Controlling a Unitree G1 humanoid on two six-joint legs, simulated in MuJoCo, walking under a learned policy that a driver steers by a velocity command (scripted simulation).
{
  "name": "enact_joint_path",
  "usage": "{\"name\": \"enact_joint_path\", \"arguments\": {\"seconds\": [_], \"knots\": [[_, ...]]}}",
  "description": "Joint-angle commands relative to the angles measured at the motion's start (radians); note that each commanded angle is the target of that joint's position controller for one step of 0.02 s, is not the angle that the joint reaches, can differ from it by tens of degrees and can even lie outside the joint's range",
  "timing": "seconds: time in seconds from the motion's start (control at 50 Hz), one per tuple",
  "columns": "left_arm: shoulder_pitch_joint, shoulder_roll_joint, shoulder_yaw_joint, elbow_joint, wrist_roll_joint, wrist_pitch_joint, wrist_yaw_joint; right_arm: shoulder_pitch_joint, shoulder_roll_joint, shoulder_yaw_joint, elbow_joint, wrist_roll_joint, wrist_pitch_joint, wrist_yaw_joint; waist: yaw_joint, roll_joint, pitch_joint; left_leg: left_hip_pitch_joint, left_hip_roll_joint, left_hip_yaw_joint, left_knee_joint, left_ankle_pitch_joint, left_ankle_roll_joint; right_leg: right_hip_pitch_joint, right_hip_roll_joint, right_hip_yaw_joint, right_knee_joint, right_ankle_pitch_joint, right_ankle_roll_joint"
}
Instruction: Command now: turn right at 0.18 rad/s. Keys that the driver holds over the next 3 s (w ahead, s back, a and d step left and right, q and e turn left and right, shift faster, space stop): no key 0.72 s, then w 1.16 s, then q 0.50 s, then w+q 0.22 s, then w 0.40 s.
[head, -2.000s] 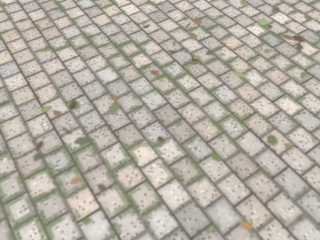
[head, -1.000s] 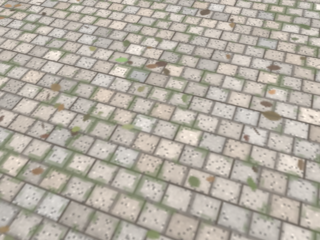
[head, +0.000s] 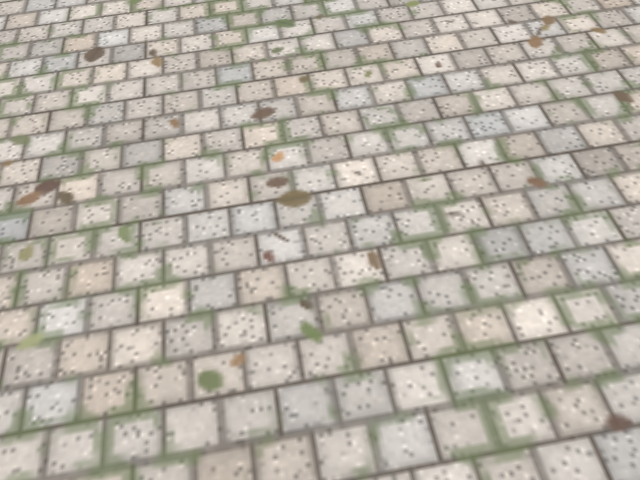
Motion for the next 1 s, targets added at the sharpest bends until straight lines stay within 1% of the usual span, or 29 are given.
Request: {"name": "enact_joint_path", "arguments": {"seconds": [0.02, 0.04, 0.08, 0.12, 0.16, 0.2, 0.22, 0.24, 0.26, 0.28, 0.3, 0.32, 0.34, 0.36, 0.4, 0.48, 0.72, 0.74, 0.78, 0.8, 0.82, 0.84, 0.86, 0.88, 0.9, 0.94, 0.96, 0.98, 1.0], "knots": [[-0.025, 0.13, 0.022, -0.035, -0.002, -0.021, 0.023, -0.003, -0.094, -0.024, -0.05, -0.005, -0.006, 0.003, 0.014, -0.211, -0.051, -0.082, 0.002, -0.055, 0.095, 0.031, -0.006, 0.081, -0.26, 0.215, -0.19, 0.488, -0.132], [-0.02, 0.124, 0.018, -0.027, -0.002, -0.023, 0.027, 0.026, -0.091, -0.024, -0.027, -0.013, -0.007, 0.004, 0.011, -0.208, -0.074, -0.063, -0.007, -0.05, 0.103, 0.052, -0.013, 0.1, -0.239, 0.182, -0.174, 0.56, -0.128], [-0.005, 0.113, 0.012, -0.009, -0.005, -0.027, 0.028, 0.037, -0.069, -0.017, -0.009, -0.009, -0.006, 0.005, 0.015, -0.175, -0.099, -0.03, -0.015, -0.046, 0.075, 0.062, -0.021, 0.11, -0.235, 0.16, -0.163, 0.576, -0.129], [-0.003, 0.112, 0.01, 0.009, -0.002, -0.028, 0.026, 0.015, -0.044, -0.008, -0.003, -0.005, -0.003, 0.002, 0.025, -0.176, -0.085, -0.004, -0.017, -0.043, -0.011, 0.066, -0.023, 0.097, -0.228, 0.163, -0.165, 0.486, -0.128], [0.0, 0.116, 0.011, 0.028, 0.002, -0.027, 0.026, 0.005, -0.039, -0.005, 0.007, -0.004, -0.001, -0.005, 0.037, -0.188, -0.074, 0.025, -0.028, -0.036, -0.093, 0.066, -0.018, 0.079, -0.228, 0.185, -0.161, 0.406, -0.13], [-0.005, 0.117, 0.011, 0.047, 0.001, -0.027, 0.028, 0.019, -0.036, -0.003, 0.025, -0.001, -0.005, -0.014, 0.031, -0.18, -0.075, 0.075, -0.036, -0.03, -0.195, 0.108, -0.009, 0.059, -0.229, 0.209, -0.151, 0.347, -0.126], [-0.021, 0.115, 0.01, 0.054, -0.004, -0.027, 0.03, 0.039, -0.024, 0.001, 0.039, -0.002, -0.011, -0.018, 0.011, -0.161, -0.077, 0.129, -0.039, -0.024, -0.295, 0.191, -0.002, 0.037, -0.215, 0.206, -0.137, 0.301, -0.108], [-0.03, 0.11, 0.009, 0.06, -0.01, -0.029, 0.033, 0.056, -0.021, 0.005, 0.053, -0.009, -0.021, -0.022, -0.005, -0.133, -0.084, 0.216, -0.018, -0.045, -0.392, 0.332, 0.004, -0.011, -0.204, 0.208, -0.134, 0.236, -0.075], [-0.016, 0.088, 0.001, 0.068, -0.01, -0.034, 0.034, 0.061, -0.046, 0.004, 0.059, -0.02, -0.035, -0.025, 0.0, -0.096, -0.097, 0.288, 0.048, -0.12, -0.419, 0.401, 0.012, -0.061, -0.181, 0.209, -0.127, 0.164, -0.038], [0.029, 0.081, 0.004, 0.081, -0.01, -0.034, 0.03, 0.023, -0.101, -0.003, 0.054, -0.02, -0.048, -0.022, 0.053, -0.026, -0.068, 0.246, 0.103, -0.178, -0.4, 0.459, 0.032, -0.067, -0.112, 0.159, -0.139, 0.091, -0.017], [0.023, 0.083, 0.006, 0.107, -0.007, -0.027, 0.028, -0.006, -0.094, -0.004, 0.066, -0.007, -0.053, -0.012, 0.05, 0.027, -0.032, 0.127, 0.1, -0.175, -0.401, 0.405, 0.049, 0.014, -0.079, 0.125, -0.161, 0.084, -0.009], [0.011, 0.098, 0.009, 0.124, -0.004, -0.025, 0.029, -0.008, -0.06, 0.005, 0.074, -0.008, -0.059, -0.006, 0.035, 0.023, -0.022, 0.097, 0.084, -0.161, -0.419, 0.369, 0.041, 0.063, -0.087, 0.126, -0.146, 0.116, -0.009], [0.014, 0.103, 0.013, 0.141, -0.006, -0.026, 0.029, -0.001, -0.053, 0.007, 0.086, -0.008, -0.063, -0.007, 0.03, 0.027, -0.025, 0.096, 0.07, -0.148, -0.428, 0.354, 0.033, 0.082, -0.094, 0.128, -0.134, 0.149, -0.013], [0.018, 0.107, 0.016, 0.154, -0.008, -0.027, 0.029, 0.005, -0.052, 0.009, 0.097, -0.008, -0.065, -0.011, 0.029, 0.033, -0.036, 0.109, 0.062, -0.143, -0.434, 0.359, 0.03, 0.091, -0.101, 0.129, -0.127, 0.178, -0.015], [0.027, 0.099, 0.015, 0.185, -0.009, -0.032, 0.03, 0.015, -0.047, 0.011, 0.12, -0.005, -0.068, -0.017, 0.027, 0.012, -0.044, 0.14, 0.061, -0.14, -0.435, 0.371, 0.033, 0.079, -0.107, 0.132, -0.137, 0.191, -0.011], [0.041, 0.087, 0.012, 0.249, -0.011, -0.032, 0.036, 0.015, -0.04, 0.014, 0.157, -0.006, -0.067, -0.021, 0.023, -0.027, -0.025, 0.152, 0.062, -0.142, -0.443, 0.34, 0.043, 0.057, -0.104, 0.13, -0.161, 0.164, 0.002], [0.089, 0.071, 0.0, 0.378, -0.012, -0.029, 0.047, 0.028, -0.013, 0.03, 0.263, -0.006, -0.07, -0.028, 0.029, -0.045, -0.013, 0.148, 0.056, -0.144, -0.455, 0.333, 0.054, 0.058, -0.114, 0.123, -0.171, 0.172, 0.012], [0.101, 0.067, -0.001, 0.387, -0.012, -0.029, 0.047, 0.041, -0.014, 0.03, 0.273, -0.007, -0.069, -0.027, 0.028, -0.04, -0.034, 0.155, 0.046, -0.143, -0.462, 0.234, 0.058, 0.061, -0.102, 0.113, -0.166, 0.089, 0.009], [0.109, 0.083, 0.008, 0.385, -0.006, -0.022, 0.045, 0.057, -0.054, 0.012, 0.278, -0.01, -0.058, -0.025, 0.023, -0.003, -0.005, 0.12, 0.035, -0.176, -0.467, -0.098, 0.095, -0.017, -0.046, 0.072, -0.085, -0.197, -0.016], [0.095, 0.081, 0.011, 0.375, 0.002, -0.02, 0.04, 0.072, -0.064, 0.006, 0.28, -0.012, -0.052, -0.022, 0.012, 0.017, 0.043, 0.1, 0.061, -0.232, -0.498, -0.241, 0.123, -0.103, -0.029, 0.062, -0.04, -0.297, -0.026], [0.071, 0.061, 0.008, 0.358, 0.007, -0.022, 0.034, 0.108, -0.07, 0.001, 0.288, -0.011, -0.049, -0.021, -0.004, 0.052, 0.081, 0.106, 0.112, -0.312, -0.546, -0.331, 0.158, -0.18, -0.013, 0.036, 0.03, -0.305, -0.027], [0.054, 0.027, 0.001, 0.344, 0.014, -0.03, 0.027, 0.142, -0.08, -0.006, 0.303, -0.011, -0.05, -0.022, -0.01, 0.101, 0.1, 0.124, 0.187, -0.407, -0.606, -0.378, 0.198, -0.224, -0.001, -0.025, 0.128, -0.229, -0.02], [0.037, 0.018, -0.002, 0.328, 0.022, -0.04, 0.021, 0.153, -0.076, -0.011, 0.312, -0.013, -0.055, -0.022, -0.012, 0.106, 0.118, 0.112, 0.248, -0.468, -0.645, -0.348, 0.23, -0.242, -0.034, -0.045, 0.205, -0.157, -0.015], [0.028, 0.03, 0.002, 0.317, 0.018, -0.051, 0.016, 0.148, -0.071, -0.013, 0.311, -0.018, -0.062, -0.021, -0.006, 0.085, 0.11, 0.118, 0.264, -0.479, -0.659, -0.289, 0.241, -0.258, -0.055, -0.036, 0.249, -0.164, -0.015], [0.031, 0.038, 0.006, 0.31, 0.014, -0.061, 0.01, 0.133, -0.076, -0.017, 0.307, -0.022, -0.071, -0.018, 0.004, 0.07, 0.095, 0.135, 0.26, -0.458, -0.654, -0.231, 0.239, -0.265, -0.067, -0.032, 0.256, -0.185, -0.016], [0.064, 0.027, 0.007, 0.307, 0.004, -0.08, 0.001, 0.092, -0.078, -0.023, 0.298, -0.015, -0.084, -0.013, 0.037, 0.073, 0.083, 0.091, 0.213, -0.362, -0.616, -0.154, 0.215, -0.167, -0.063, -0.056, 0.149, -0.17, -0.025], [0.116, 0.013, 0.008, 0.324, -0.001, -0.086, 0.002, 0.057, -0.072, -0.025, 0.291, -0.008, -0.086, -0.01, 0.07, 0.067, 0.082, 0.014, 0.169, -0.297, -0.578, -0.13, 0.192, -0.036, -0.041, -0.087, 0.047, -0.1, -0.031], [0.202, 0.004, 0.011, 0.359, -0.005, -0.09, 0.006, 0.034, -0.063, -0.026, 0.283, -0.005, -0.087, -0.008, 0.104, 0.044, 0.074, -0.079, 0.123, -0.242, -0.509, -0.125, 0.175, 0.121, -0.004, -0.112, -0.041, -0.043, -0.031], [0.289, 0.026, 0.021, 0.388, -0.001, -0.095, 0.013, 0.017, -0.041, -0.021, 0.269, -0.01, -0.093, -0.007, 0.133, -0.018, 0.059, -0.187, 0.075, -0.187, -0.392, -0.103, 0.153, 0.268, -0.024, -0.055, -0.095, -0.068, -0.034]]}}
